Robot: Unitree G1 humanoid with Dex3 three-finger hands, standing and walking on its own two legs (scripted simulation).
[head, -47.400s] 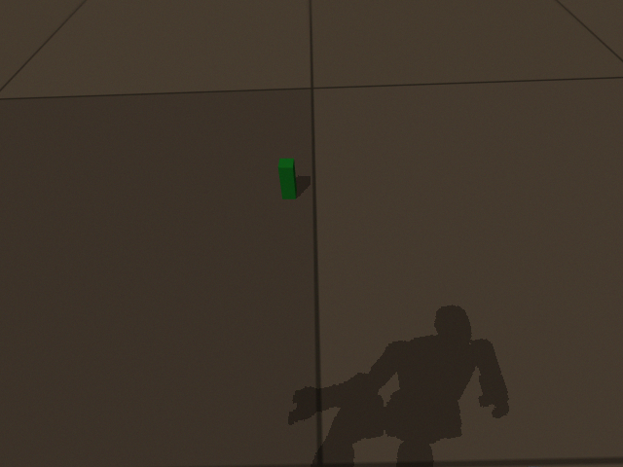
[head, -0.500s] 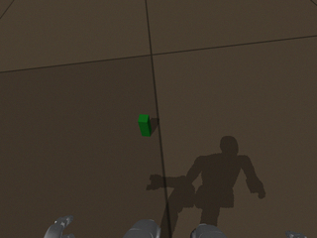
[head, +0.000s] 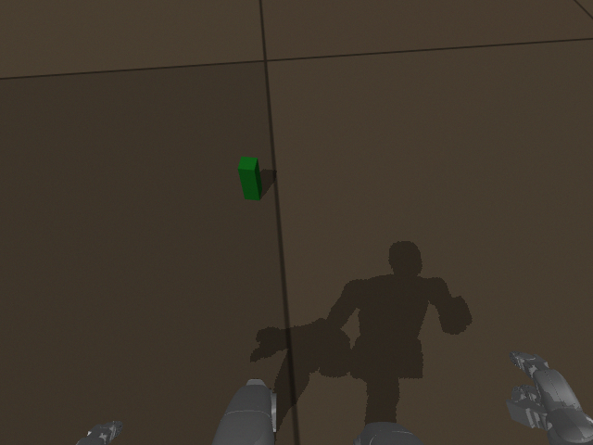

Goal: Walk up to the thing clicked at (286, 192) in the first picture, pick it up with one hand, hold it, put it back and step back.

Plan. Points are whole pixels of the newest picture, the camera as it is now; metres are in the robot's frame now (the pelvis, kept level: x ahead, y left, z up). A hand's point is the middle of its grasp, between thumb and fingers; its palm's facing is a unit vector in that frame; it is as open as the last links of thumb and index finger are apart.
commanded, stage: step back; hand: left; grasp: from the side
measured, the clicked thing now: (250, 179) +1.01 +0.25 -0.65
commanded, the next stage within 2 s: stand in 1.16 s
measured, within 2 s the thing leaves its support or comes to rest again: neither
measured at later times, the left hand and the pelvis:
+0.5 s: hand out of the picture -0.03 +0.28 -0.12, palm faces +0.09 -0.93 -0.37, open 7.4 cm; pelvis -0.06 -0.01 +0.02, yaw +6 degrees
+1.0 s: hand out of the picture +0.05 +0.26 -0.13, palm faces +0.14 -0.92 -0.36, open 7.4 cm; pelvis -0.01 -0.01 +0.02, yaw +7 degrees
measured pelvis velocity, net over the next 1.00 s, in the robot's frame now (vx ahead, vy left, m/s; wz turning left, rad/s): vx -0.01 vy -0.01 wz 0.12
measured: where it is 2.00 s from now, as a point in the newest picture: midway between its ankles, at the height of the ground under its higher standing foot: outside the picture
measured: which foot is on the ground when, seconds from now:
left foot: down 0.00-0.02, up 0.04-0.28, down 0.30-0.66, up 0.68-0.90, down 0.92-1.00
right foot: down 0.00-0.32, up 0.34-0.60, down 0.62-1.00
